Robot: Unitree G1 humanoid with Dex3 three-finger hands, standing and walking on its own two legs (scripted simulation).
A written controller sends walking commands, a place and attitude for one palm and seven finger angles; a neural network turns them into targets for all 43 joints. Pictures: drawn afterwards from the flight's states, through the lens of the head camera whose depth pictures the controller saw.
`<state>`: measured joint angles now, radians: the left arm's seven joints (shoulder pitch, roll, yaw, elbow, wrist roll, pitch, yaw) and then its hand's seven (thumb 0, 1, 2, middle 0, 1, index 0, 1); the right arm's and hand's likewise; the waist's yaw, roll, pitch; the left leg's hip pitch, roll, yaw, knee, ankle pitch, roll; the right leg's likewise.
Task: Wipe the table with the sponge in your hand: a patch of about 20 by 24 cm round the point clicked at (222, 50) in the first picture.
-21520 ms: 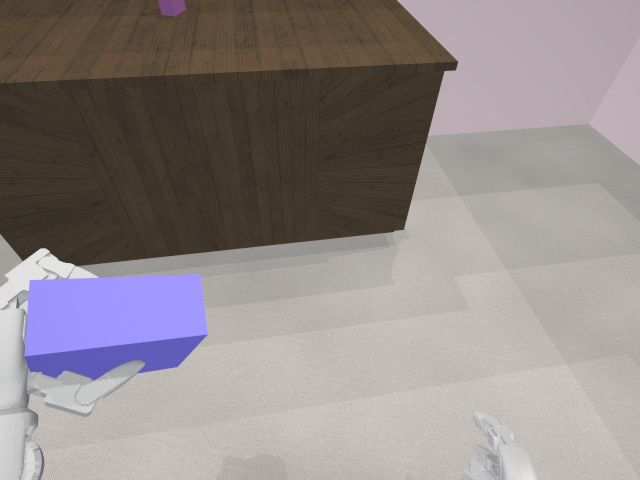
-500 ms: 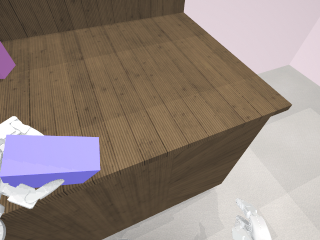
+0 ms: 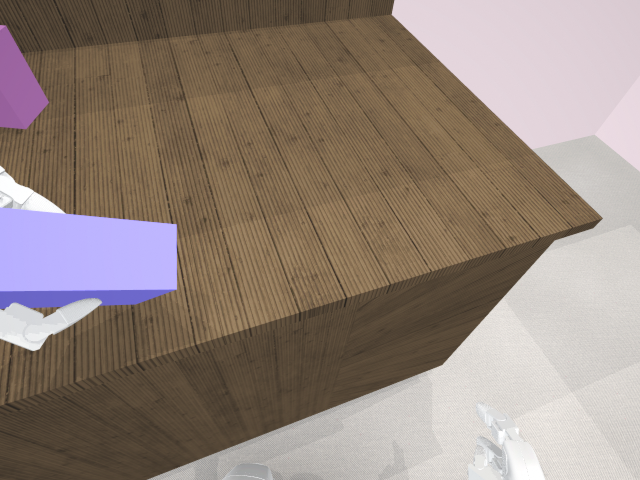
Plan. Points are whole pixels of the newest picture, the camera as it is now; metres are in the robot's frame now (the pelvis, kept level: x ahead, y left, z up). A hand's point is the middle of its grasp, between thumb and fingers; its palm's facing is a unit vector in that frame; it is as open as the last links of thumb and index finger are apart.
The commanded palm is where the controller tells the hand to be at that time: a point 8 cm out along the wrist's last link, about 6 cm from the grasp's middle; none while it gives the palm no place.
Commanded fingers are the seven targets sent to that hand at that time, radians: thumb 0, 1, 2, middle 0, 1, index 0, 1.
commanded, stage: come to a stop and stand still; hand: left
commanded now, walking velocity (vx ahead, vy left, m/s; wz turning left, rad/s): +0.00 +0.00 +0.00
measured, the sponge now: (106, 267) +0.26 +0.25 +0.15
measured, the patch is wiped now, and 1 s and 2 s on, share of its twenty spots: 0.00 0.00 0.00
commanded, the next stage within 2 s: look again from close up in 1.10 s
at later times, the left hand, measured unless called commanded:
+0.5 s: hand (8, 302) +0.20 +0.31 +0.16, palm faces +0.41 -0.85 -0.33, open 10.0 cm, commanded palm +0.15 +0.33 +0.18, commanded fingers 0.00 0.10 1.30 -1.20 -1.60 -1.20 -1.60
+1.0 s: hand (20, 285) +0.22 +0.31 +0.16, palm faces +0.36 -0.85 -0.38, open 10.0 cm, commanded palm +0.17 +0.34 +0.18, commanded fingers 0.00 0.10 1.30 -1.20 -1.60 -1.20 -1.60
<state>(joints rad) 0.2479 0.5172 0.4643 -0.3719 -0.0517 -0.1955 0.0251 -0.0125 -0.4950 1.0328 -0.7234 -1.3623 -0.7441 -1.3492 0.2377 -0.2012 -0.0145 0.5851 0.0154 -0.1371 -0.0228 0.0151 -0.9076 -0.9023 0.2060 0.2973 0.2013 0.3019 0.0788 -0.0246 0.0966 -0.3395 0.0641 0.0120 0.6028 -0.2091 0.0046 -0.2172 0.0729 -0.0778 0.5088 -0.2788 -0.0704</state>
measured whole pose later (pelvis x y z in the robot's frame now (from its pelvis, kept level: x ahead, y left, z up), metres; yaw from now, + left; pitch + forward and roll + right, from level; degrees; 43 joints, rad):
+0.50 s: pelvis -0.02 +0.06 +0.01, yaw -1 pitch -2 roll -2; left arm 0.37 0.33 0.34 -0.42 -0.01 -0.20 0.11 -0.01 -0.49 1.03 -0.72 -1.36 -0.74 -1.35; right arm 0.24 -0.18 0.04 0.59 0.01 -0.15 -0.02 0.02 -0.91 -0.90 0.21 0.30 0.20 0.30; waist 0.04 -0.02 0.04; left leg -0.26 -0.03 0.01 0.48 -0.18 0.06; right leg -0.18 0.01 -0.04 0.42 -0.20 0.01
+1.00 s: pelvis +0.00 +0.06 +0.01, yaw -1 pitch -2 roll -2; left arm 0.42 0.36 0.34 -0.46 -0.02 -0.20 0.10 -0.01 -0.49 1.03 -0.72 -1.36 -0.74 -1.35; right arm 0.19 -0.20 0.02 0.58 0.01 -0.13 -0.03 0.02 -0.91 -0.90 0.21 0.30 0.20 0.30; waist 0.03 -0.02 0.06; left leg -0.23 -0.04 0.01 0.45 -0.19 0.06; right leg -0.14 0.00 -0.04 0.38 -0.21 0.02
